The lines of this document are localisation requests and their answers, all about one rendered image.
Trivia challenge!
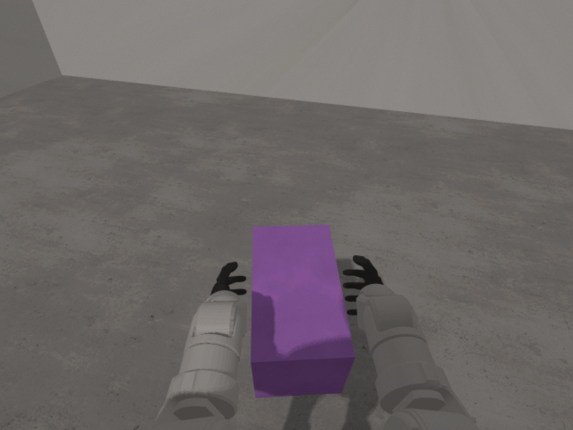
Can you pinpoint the robot left hand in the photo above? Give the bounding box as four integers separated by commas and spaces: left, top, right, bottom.
210, 262, 247, 295

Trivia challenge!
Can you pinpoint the robot left forearm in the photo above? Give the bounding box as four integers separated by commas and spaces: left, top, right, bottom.
151, 290, 247, 430

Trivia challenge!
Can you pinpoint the robot right upper arm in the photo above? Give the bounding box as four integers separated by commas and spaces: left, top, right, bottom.
383, 408, 479, 430

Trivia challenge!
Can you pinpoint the robot right forearm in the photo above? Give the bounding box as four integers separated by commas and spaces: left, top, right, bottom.
356, 284, 479, 429

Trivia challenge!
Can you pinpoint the carton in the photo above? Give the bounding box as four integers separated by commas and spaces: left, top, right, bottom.
251, 225, 355, 398

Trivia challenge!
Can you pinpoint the robot right hand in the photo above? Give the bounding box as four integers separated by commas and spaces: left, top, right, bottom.
343, 255, 383, 315

